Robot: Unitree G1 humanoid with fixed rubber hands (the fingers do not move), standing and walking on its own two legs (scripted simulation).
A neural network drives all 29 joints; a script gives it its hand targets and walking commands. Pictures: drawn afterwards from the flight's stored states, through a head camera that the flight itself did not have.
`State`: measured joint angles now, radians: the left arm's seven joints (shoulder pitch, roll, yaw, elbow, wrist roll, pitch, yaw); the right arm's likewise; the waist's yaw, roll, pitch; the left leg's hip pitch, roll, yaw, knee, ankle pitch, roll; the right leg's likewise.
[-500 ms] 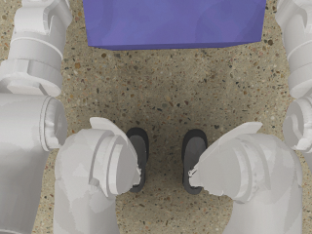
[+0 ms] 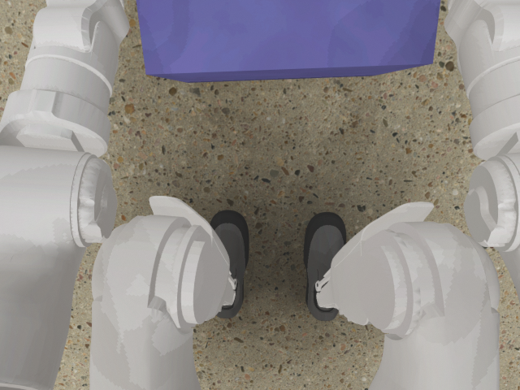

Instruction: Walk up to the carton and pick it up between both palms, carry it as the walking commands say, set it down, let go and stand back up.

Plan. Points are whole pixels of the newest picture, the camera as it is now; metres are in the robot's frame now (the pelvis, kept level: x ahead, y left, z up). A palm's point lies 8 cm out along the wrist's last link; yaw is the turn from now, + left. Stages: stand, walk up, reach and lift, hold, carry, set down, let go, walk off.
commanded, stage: reach and lift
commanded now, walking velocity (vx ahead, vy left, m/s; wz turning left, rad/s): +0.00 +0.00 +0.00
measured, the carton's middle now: out of the picture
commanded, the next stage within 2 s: none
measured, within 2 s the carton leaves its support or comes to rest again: leaves its support in 0.76 s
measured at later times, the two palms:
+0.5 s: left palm out of the picture +0.55 +0.20 -0.17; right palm out of the picture +0.56 -0.18 -0.18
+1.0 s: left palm out of the picture +0.55 +0.21 -0.12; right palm out of the picture +0.57 -0.17 -0.12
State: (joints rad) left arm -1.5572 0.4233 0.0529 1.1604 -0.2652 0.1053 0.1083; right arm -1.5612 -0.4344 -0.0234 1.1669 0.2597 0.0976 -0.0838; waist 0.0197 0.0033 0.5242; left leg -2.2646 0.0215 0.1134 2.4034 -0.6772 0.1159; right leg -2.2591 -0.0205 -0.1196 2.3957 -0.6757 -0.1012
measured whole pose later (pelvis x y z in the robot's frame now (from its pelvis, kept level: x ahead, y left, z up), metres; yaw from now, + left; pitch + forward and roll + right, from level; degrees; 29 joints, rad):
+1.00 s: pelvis -0.01 +0.00 +0.03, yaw +1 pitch +30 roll +0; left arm -1.58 0.45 0.02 1.10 -0.32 0.20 0.14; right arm -1.56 -0.42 -0.05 1.05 0.24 0.21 -0.11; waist 0.02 -0.02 0.52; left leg -2.18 -0.03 0.09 2.32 -0.65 0.08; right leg -2.18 0.01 -0.09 2.32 -0.65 -0.08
